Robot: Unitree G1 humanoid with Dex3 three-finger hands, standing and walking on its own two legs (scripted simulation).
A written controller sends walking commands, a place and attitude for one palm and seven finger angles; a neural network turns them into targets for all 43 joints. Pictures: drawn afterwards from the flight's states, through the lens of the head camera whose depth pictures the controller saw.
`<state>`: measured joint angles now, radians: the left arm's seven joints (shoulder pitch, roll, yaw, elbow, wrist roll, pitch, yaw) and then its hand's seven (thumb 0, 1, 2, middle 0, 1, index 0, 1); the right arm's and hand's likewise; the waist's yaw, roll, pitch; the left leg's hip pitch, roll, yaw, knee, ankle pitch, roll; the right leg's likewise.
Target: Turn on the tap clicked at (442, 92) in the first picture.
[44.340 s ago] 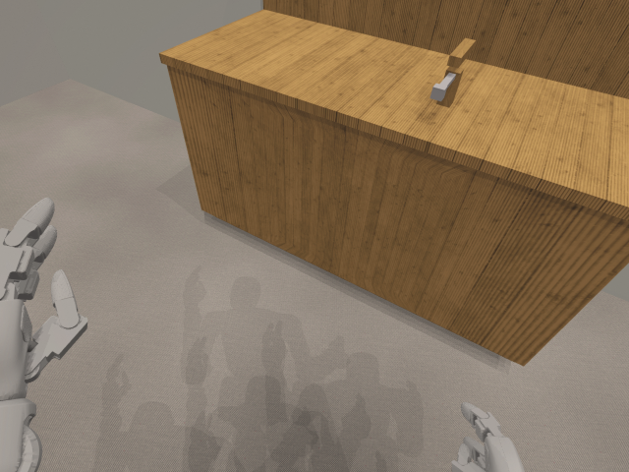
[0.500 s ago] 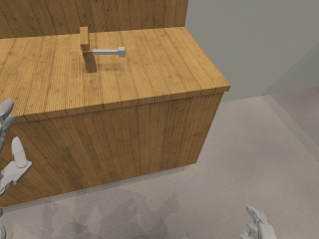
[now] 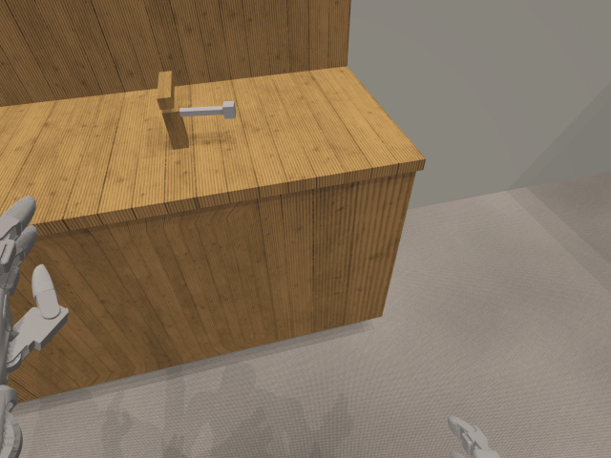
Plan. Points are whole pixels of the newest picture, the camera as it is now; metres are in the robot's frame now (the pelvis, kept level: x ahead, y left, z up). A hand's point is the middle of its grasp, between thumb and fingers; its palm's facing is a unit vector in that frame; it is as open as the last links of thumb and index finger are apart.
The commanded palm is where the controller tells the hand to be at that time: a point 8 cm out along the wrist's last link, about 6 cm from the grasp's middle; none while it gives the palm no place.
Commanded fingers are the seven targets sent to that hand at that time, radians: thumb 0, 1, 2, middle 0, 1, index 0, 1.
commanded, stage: stop stepping back and stand still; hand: left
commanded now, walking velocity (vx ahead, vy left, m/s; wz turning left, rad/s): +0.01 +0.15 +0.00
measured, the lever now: (229, 109) +0.80 +0.20 +0.09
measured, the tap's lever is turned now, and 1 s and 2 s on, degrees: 80 80 80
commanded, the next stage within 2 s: stand and check the lever's angle in 0.22 s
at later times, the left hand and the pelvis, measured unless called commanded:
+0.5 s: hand (65, 298) +0.23 +0.25 +0.17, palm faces +0.39 -0.85 -0.37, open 7.4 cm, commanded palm +0.18 +0.30 +0.19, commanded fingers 0.00 0.90 0.90 -0.20 -0.30 -0.20 -0.30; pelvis +0.02 +0.02 +0.02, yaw +0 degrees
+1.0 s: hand (54, 281) +0.26 +0.28 +0.17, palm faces +0.37 -0.85 -0.37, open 7.4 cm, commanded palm +0.20 +0.32 +0.19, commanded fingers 0.00 0.90 0.90 -0.20 -0.30 -0.20 -0.30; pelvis +0.04 +0.04 +0.02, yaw -1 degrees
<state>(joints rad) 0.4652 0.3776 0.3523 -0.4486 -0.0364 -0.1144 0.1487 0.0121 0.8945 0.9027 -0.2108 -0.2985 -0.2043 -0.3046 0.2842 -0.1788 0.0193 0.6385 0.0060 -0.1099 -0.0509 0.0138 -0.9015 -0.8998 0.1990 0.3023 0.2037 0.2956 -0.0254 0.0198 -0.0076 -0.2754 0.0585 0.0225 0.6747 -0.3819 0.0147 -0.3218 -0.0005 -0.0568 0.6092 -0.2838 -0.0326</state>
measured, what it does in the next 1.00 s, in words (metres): shifts its weight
